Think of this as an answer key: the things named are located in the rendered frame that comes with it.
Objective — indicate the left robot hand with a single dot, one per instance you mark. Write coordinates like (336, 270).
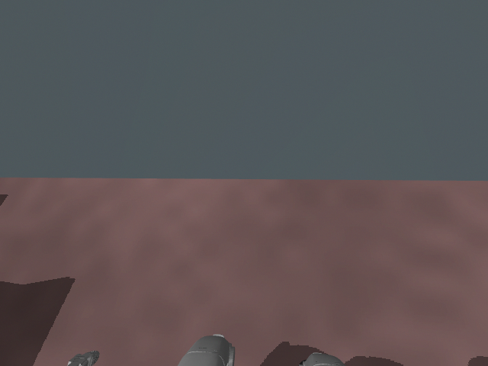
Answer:
(87, 359)

